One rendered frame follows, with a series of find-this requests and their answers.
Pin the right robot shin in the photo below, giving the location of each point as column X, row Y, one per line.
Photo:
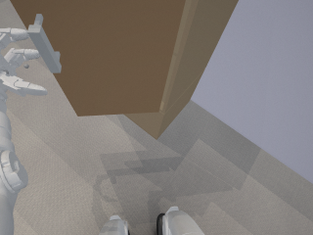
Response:
column 170, row 210

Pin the cupboard door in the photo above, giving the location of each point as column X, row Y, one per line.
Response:
column 115, row 54

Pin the robot left upper arm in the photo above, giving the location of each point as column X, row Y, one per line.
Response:
column 13, row 178

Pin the left robot forearm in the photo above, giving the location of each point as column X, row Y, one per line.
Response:
column 5, row 125

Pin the robot left thigh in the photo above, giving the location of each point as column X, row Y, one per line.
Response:
column 115, row 227

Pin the robot left hand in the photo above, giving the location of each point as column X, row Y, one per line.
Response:
column 12, row 60

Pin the handle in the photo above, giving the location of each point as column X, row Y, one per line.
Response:
column 43, row 45

